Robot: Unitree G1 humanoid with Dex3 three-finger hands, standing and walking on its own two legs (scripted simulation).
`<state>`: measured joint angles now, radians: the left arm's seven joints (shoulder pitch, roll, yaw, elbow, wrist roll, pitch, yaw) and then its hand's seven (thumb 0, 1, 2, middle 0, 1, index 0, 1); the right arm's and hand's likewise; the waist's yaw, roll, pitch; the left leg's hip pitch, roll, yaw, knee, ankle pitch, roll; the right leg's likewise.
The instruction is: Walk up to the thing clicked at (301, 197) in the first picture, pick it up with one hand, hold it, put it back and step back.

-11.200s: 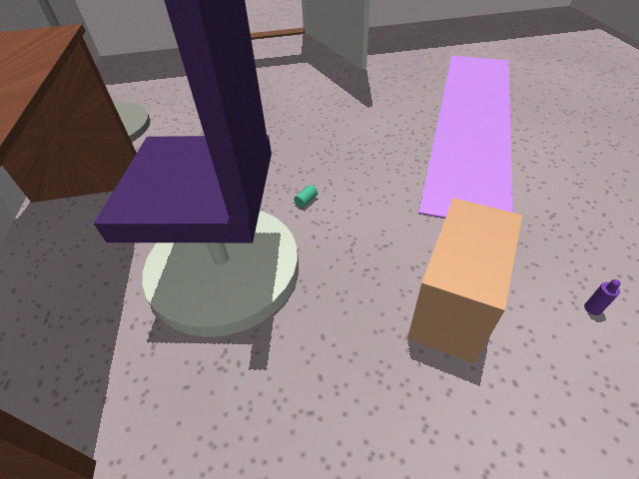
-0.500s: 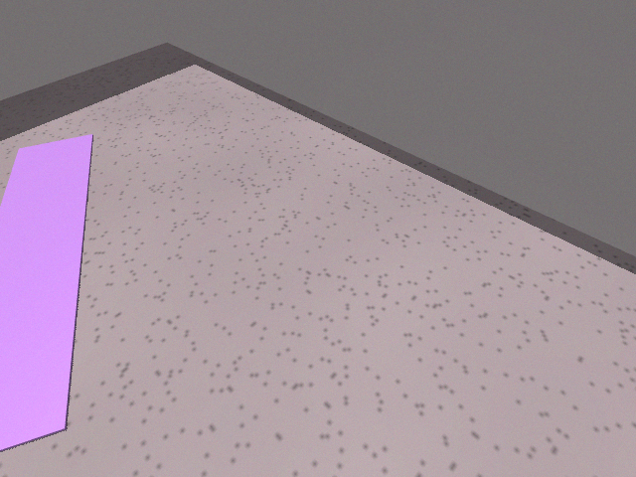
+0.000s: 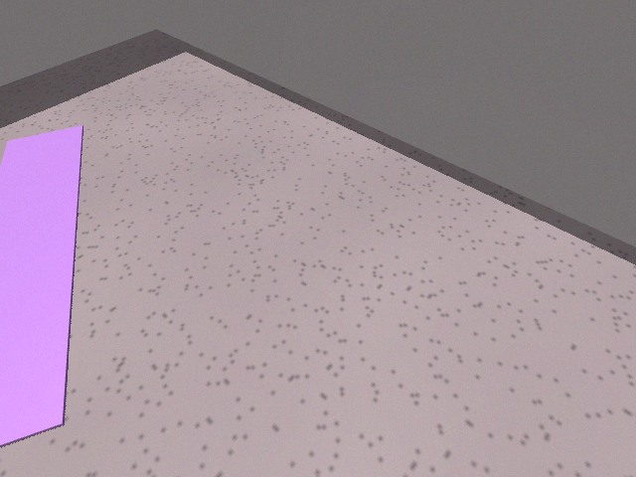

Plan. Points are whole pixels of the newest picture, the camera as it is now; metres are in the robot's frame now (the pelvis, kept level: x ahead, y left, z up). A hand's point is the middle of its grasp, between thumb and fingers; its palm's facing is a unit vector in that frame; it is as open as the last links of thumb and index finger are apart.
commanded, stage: stand
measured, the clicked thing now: out of the picture +0.02 +1.72 -0.75
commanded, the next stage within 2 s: none
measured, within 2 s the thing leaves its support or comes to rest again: neither
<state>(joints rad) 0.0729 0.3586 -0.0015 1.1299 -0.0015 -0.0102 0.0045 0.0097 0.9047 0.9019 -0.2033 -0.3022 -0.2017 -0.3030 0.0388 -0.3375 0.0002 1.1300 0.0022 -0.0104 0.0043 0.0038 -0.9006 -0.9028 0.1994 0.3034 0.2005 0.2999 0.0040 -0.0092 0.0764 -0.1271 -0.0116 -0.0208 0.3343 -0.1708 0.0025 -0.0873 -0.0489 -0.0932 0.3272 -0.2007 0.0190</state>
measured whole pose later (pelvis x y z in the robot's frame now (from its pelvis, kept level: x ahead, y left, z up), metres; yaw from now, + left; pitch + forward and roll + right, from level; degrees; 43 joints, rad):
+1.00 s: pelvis -0.01 -0.03 +0.00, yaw -1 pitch -2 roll +0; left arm 0.10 0.35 0.00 1.13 0.01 -0.01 -0.01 0.01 0.90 0.90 -0.20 -0.30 -0.20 -0.30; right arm 0.11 -0.35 0.01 1.14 -0.01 -0.01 0.00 0.00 -0.90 -0.90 0.20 0.30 0.20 0.30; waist -0.01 0.01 0.04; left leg -0.13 0.04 -0.02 0.31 -0.15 -0.04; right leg -0.10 0.00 -0.09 0.32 -0.18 -0.02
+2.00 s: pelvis +0.00 -0.03 +0.00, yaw -2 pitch -2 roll +0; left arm 0.11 0.35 0.00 1.13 0.00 -0.01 0.00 0.01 0.90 0.90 -0.20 -0.30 -0.20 -0.30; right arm 0.11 -0.35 0.02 1.13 -0.01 -0.01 0.00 0.00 -0.90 -0.90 0.20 0.30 0.20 0.30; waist 0.00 0.01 0.04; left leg -0.10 0.04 0.00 0.30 -0.16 -0.04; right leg -0.08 0.01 -0.07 0.30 -0.19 -0.02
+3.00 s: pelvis +0.16 +0.03 -0.01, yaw +12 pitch -3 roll +0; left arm 0.20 0.44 0.10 0.84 0.03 0.03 -0.08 0.01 0.91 0.90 -0.20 -0.30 -0.20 -0.30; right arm 0.41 -0.33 -0.05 0.88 -0.02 -0.06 0.01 0.01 -0.90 -0.90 0.20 0.30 0.20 0.30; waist -0.03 -0.10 0.08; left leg -0.21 -0.05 -0.13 0.48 -0.22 0.02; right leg -0.45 -0.06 0.05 0.93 -0.33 0.00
